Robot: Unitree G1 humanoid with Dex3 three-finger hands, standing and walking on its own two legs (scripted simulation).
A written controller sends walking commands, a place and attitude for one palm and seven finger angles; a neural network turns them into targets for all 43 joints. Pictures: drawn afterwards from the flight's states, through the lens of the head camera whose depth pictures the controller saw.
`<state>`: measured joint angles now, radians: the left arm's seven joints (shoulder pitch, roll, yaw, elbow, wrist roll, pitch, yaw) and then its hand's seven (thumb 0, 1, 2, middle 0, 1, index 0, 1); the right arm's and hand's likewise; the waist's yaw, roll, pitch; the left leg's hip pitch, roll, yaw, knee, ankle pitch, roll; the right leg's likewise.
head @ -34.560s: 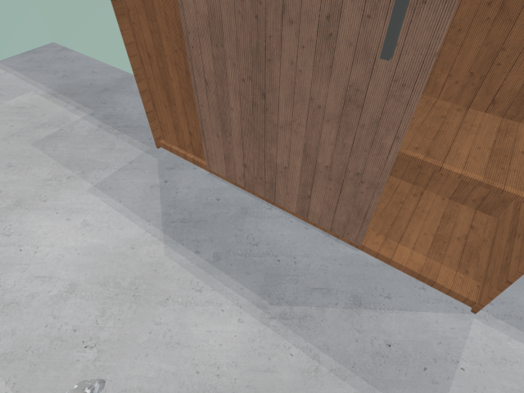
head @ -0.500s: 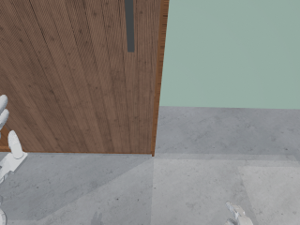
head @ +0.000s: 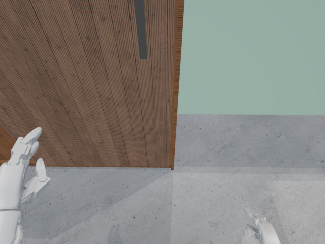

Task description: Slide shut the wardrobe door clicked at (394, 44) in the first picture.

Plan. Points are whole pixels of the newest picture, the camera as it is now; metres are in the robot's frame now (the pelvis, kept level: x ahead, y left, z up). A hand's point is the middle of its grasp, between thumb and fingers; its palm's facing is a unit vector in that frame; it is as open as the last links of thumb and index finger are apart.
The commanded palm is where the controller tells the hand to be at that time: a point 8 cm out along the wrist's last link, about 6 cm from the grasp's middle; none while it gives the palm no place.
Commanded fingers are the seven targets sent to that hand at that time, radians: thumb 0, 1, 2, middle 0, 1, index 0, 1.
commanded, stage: let the arm hang, fingers relaxed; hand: left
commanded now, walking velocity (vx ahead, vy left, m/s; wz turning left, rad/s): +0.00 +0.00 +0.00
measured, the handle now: (140, 8) +0.70 +0.13 +0.28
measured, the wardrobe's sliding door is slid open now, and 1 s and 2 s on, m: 0.01 0.01 0.01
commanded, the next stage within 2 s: look to check the result in 1.04 s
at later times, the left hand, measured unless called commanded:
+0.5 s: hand out of the picture -0.05 +0.20 -0.17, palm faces -0.01 -0.97 -0.22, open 7.2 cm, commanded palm none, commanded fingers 0.00 0.90 0.90 -0.20 -0.30 -0.20 -0.30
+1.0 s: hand out of the picture +0.01 +0.18 -0.17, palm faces +0.00 -0.98 -0.18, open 7.3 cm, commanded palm none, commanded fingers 0.00 0.90 0.90 -0.20 -0.30 -0.20 -0.30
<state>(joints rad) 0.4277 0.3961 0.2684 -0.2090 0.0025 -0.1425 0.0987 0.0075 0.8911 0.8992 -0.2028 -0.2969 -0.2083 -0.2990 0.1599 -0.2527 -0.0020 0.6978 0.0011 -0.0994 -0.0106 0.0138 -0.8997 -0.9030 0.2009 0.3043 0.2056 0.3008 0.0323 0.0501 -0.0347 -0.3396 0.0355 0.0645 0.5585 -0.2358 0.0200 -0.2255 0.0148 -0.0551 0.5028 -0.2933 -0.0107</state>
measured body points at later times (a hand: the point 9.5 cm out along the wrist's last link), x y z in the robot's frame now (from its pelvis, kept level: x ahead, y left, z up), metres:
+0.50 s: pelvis -0.01 +0.01 +0.01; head +0.03 +0.01 +0.46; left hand -0.05 +0.25 -0.15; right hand -0.03 -0.23 -0.15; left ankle +0.03 +0.10 -0.73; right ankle -0.02 -0.11 -0.73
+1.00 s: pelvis +0.00 +0.01 +0.01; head +0.01 +0.01 +0.46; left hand +0.01 +0.23 -0.15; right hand +0.01 -0.22 -0.15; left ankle +0.03 +0.10 -0.73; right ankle -0.02 -0.11 -0.73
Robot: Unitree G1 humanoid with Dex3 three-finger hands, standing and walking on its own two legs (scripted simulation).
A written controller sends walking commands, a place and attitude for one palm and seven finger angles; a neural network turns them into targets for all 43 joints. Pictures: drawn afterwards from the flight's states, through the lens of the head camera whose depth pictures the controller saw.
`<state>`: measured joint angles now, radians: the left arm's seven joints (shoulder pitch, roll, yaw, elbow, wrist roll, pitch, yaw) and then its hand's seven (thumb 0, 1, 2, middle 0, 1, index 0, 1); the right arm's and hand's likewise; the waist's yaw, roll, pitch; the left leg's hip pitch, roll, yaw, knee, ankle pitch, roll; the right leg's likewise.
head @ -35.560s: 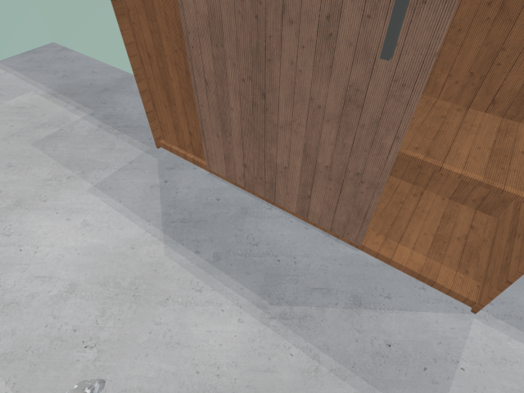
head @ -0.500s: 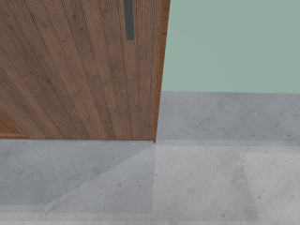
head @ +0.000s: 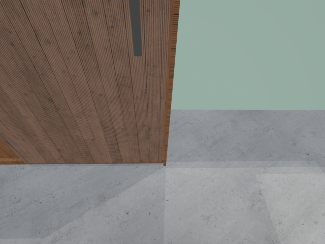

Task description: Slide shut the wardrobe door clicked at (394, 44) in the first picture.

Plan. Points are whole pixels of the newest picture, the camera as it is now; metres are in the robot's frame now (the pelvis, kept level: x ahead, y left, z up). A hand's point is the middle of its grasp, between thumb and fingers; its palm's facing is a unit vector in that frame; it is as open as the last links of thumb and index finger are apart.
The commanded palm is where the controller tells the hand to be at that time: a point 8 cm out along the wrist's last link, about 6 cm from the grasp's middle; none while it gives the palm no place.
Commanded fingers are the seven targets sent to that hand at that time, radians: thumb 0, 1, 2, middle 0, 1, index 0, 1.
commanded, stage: let the arm hang, fingers relaxed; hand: left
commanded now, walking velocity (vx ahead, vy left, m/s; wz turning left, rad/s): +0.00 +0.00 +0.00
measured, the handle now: (135, 3) +0.70 +0.13 +0.27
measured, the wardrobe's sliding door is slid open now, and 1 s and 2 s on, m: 0.01 0.01 0.01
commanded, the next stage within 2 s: look to check the result in 0.04 s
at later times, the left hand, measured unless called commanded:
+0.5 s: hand out of the picture +0.01 +0.16 -0.18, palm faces +0.00 -0.98 -0.18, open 7.4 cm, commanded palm none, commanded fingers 0.00 0.90 0.90 -0.20 -0.30 -0.20 -0.30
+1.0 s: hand out of the picture +0.03 +0.17 -0.18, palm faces -0.01 -0.98 -0.19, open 7.4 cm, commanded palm none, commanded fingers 0.00 0.90 0.90 -0.20 -0.30 -0.20 -0.30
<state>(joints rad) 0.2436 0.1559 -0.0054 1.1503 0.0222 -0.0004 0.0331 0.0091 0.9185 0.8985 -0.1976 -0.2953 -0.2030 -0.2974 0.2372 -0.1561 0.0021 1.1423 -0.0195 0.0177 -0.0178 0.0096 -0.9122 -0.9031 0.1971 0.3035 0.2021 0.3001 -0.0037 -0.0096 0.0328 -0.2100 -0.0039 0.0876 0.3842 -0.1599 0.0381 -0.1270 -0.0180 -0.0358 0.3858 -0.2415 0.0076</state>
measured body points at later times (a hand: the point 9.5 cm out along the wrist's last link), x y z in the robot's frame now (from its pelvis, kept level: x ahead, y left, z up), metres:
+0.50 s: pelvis +0.01 +0.00 +0.00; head +0.04 +0.00 +0.45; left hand +0.01 +0.22 -0.16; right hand +0.02 -0.23 -0.16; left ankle +0.03 +0.09 -0.74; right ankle -0.02 -0.12 -0.74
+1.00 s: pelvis +0.03 +0.00 +0.00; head +0.05 +0.00 +0.45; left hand +0.03 +0.22 -0.16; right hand +0.03 -0.23 -0.16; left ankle +0.03 +0.09 -0.74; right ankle -0.02 -0.12 -0.74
